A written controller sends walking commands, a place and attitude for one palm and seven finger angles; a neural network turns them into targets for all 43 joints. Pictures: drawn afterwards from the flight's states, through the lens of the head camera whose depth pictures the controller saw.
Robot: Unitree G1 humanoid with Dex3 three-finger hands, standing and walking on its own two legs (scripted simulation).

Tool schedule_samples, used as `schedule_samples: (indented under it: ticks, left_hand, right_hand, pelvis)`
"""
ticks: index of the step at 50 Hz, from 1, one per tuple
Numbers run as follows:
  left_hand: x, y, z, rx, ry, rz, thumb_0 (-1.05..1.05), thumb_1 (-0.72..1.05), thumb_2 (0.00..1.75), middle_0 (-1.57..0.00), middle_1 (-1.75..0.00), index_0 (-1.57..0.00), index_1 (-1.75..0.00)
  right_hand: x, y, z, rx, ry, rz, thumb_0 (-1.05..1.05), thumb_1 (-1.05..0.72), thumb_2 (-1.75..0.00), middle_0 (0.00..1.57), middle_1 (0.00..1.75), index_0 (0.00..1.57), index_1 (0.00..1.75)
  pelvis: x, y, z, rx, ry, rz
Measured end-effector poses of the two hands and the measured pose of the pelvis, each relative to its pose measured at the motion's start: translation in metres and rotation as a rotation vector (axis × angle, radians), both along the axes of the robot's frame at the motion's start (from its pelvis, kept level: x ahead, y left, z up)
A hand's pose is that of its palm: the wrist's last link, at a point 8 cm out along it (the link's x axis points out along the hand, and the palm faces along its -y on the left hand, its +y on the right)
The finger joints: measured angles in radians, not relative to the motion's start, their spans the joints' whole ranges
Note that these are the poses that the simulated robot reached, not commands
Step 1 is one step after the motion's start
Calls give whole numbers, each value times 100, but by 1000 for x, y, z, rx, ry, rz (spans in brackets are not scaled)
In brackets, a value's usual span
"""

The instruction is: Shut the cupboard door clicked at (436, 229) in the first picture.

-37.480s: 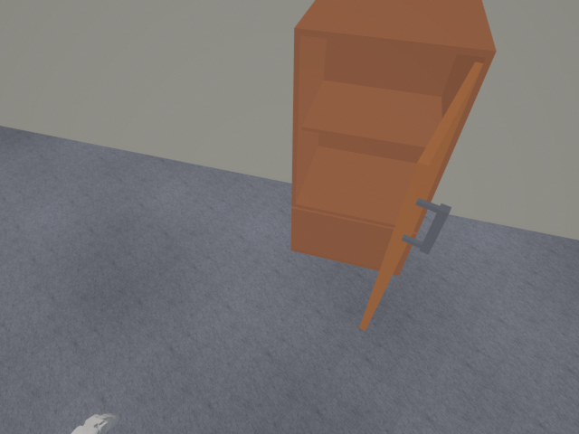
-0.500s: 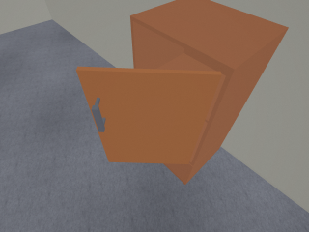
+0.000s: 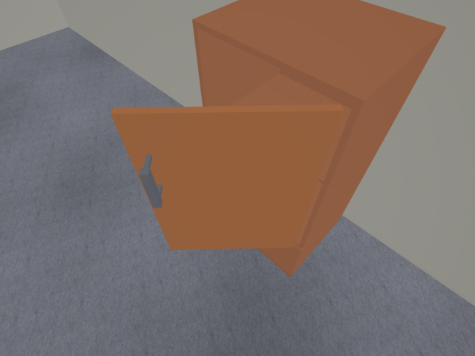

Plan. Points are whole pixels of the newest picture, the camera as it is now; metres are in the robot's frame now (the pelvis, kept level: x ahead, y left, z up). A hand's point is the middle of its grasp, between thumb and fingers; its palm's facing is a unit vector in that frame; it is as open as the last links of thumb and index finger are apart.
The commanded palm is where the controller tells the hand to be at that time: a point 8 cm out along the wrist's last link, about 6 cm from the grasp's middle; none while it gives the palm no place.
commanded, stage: look again from close up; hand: left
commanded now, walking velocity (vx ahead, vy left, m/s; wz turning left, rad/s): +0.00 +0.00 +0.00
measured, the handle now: (153, 182) +0.46 +0.22 -0.04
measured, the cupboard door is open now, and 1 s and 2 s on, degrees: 45 45 45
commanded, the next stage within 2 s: raise the hand and make a fist in 0.46 s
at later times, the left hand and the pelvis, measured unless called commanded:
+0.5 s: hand out of the picture +0.02 +0.13 -0.17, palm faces +0.03 -0.97 -0.22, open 7.4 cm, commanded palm none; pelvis +0.01 -0.05 +0.00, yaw +1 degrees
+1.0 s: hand out of the picture +0.09 +0.11 -0.08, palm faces +0.10 -0.99 +0.00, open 6.1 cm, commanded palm +0.09 +0.17 -0.06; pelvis -0.09 -0.09 -0.09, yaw +2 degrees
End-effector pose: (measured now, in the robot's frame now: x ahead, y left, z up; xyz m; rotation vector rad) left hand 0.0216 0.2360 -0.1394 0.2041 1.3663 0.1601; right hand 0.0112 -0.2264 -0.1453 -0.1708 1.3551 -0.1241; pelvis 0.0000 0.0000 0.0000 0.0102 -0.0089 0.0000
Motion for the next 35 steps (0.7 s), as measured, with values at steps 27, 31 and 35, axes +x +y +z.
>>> schedule_samples:
  ticks: [27,31,35]
  left_hand:
    - [-6,-63,3,-15,3,36,1,91,90,-20,-30,-20,-30]
    - [16,-58,18,14,-198,124,1,91,90,-20,-30,-21,-30]
    - [88,-54,89,91,-732,137,2,91,90,-22,-32,-22,-31]
  right_hand:
    - [14,-53,0,8,11,4,0,-92,-90,20,29,20,29]
    - [21,-64,5,-37,-98,9,1,-92,-90,20,30,20,29]
    - [52,-81,13,-53,-383,14,1,-92,-90,20,30,20,29]
  pelvis:
    - [5,-56,4,2,-1,24]
    - [-1,-63,0,-4,-5,24]
    - [-6,-69,-9,19,13,57]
